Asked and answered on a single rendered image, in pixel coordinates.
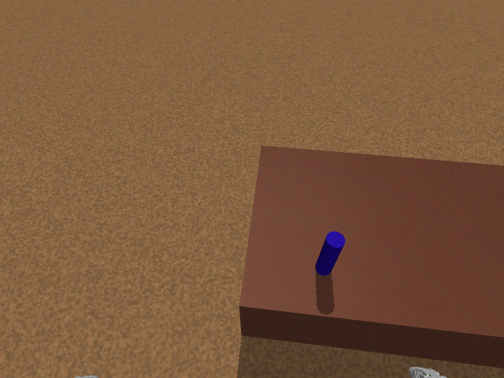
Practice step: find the can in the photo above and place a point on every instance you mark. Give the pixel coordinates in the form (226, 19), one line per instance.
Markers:
(330, 251)

